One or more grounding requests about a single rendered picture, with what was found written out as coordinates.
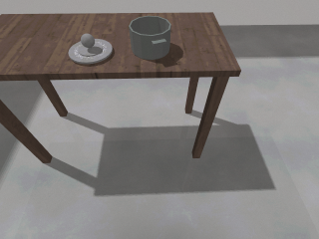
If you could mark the pot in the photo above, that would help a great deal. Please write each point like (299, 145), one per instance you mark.
(150, 37)

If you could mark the lid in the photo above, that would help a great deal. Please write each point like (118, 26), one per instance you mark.
(98, 53)

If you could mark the table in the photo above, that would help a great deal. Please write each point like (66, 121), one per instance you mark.
(35, 47)

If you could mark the knob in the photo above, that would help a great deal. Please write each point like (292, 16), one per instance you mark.
(88, 40)

